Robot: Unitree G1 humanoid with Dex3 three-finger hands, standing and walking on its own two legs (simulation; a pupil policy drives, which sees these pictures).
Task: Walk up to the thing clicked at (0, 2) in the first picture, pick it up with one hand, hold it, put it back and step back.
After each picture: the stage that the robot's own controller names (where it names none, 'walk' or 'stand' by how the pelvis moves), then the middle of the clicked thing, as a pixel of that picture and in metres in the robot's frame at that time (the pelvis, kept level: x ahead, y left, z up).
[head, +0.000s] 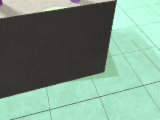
stand; out of the picture +1.00 +0.55 +0.12
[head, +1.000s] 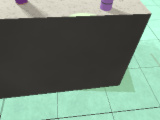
walk; out of the picture +0.94 +0.35 +0.14
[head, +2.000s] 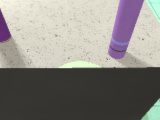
stand; out of the picture +0.60 +0.37 +0.14
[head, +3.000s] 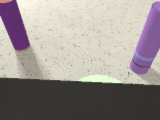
stand; (13, 21) +0.57 +0.29 +0.15
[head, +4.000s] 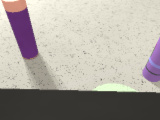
stand; (22, 29) +0.53 +0.23 +0.13
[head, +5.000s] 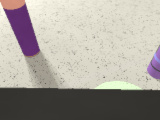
stand; (22, 27) +0.53 +0.22 +0.13
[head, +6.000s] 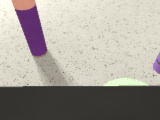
stand; (32, 27) +0.54 +0.20 +0.13
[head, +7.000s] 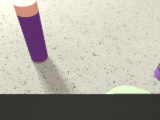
stand; (33, 33) +0.51 +0.19 +0.12
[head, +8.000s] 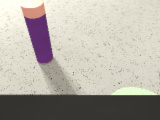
stand; (39, 35) +0.51 +0.17 +0.12
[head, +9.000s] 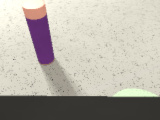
stand; (41, 35) +0.51 +0.16 +0.12
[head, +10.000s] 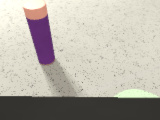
rise first; (41, 36) +0.51 +0.16 +0.12
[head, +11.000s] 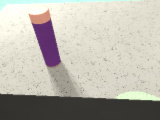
rise first; (46, 39) +0.51 +0.18 +0.13
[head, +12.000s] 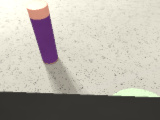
go down; (44, 36) +0.53 +0.17 +0.13
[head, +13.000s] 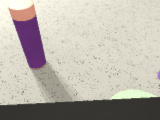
go down; (30, 38) +0.49 +0.17 +0.14
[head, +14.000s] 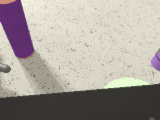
close in; (15, 24) +0.50 +0.18 +0.15
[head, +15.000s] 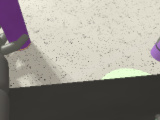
close; (9, 14) +0.52 +0.19 +0.17
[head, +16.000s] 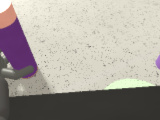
lift; (14, 45) +0.41 +0.18 +0.17
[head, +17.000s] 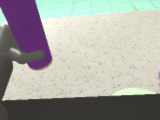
lift; (25, 22) +0.31 +0.13 +0.35
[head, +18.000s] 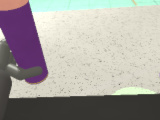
hold; (23, 40) +0.31 +0.15 +0.29
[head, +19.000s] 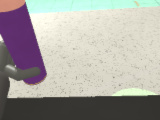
hold; (21, 41) +0.31 +0.15 +0.29
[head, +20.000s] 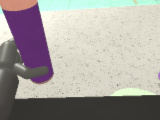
crouch; (31, 40) +0.32 +0.13 +0.28
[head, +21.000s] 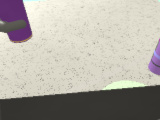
crouch; out of the picture +0.45 +0.17 +0.33
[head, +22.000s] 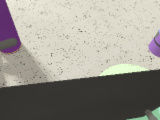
lower; out of the picture +0.49 +0.19 +0.18
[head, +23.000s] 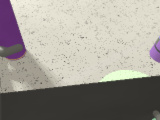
lower; (2, 21) +0.48 +0.19 +0.18
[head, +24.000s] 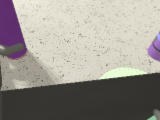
lower; (4, 21) +0.48 +0.18 +0.18
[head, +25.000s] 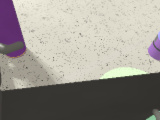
lower; (3, 19) +0.49 +0.18 +0.18
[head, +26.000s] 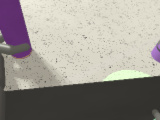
draw back; (10, 20) +0.48 +0.17 +0.18
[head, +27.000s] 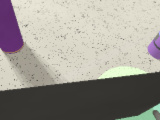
rise; out of the picture +0.48 +0.17 +0.18
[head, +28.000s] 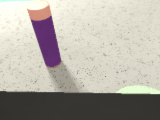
sink last; (46, 37) +0.49 +0.17 +0.16
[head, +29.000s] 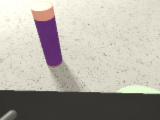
stand; (49, 37) +0.50 +0.16 +0.14
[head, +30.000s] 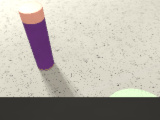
stand; (39, 40) +0.48 +0.17 +0.13
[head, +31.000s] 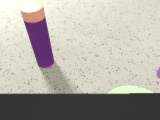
stand; (39, 39) +0.49 +0.17 +0.13
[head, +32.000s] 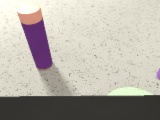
stand; (37, 40) +0.48 +0.18 +0.13
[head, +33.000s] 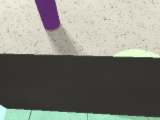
walk; out of the picture +0.60 +0.15 +0.15
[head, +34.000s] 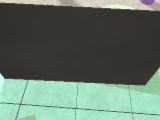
walk; out of the picture +0.92 +0.14 +0.14
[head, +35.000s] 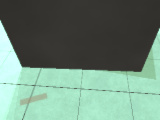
stand; out of the picture +1.25 +0.16 +0.14
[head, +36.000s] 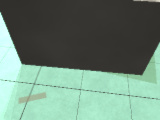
stand; out of the picture +1.23 +0.10 +0.13
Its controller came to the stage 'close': yes
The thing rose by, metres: 0.20
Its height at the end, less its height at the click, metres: +0.00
